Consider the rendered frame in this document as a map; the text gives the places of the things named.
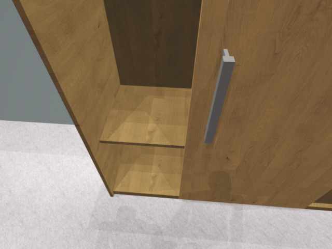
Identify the handle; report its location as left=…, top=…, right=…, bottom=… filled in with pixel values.
left=204, top=49, right=235, bottom=143

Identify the wardrobe door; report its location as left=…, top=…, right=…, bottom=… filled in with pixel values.
left=179, top=0, right=332, bottom=209
left=314, top=190, right=332, bottom=204

